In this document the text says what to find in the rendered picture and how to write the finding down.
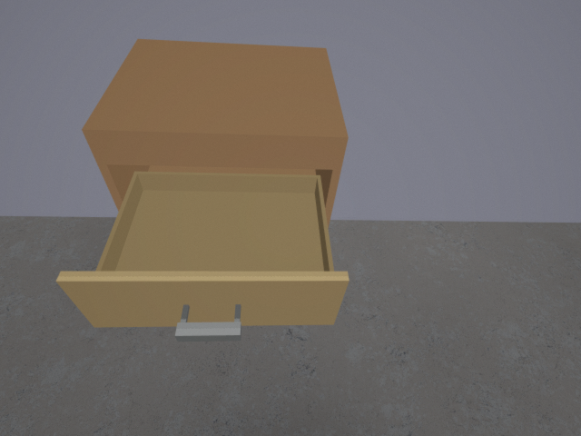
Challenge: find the drawer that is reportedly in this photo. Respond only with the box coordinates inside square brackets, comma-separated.
[56, 172, 350, 328]

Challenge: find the handle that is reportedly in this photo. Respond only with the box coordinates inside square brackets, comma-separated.
[175, 304, 241, 342]

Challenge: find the cabinet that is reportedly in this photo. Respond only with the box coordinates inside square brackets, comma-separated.
[82, 39, 349, 229]

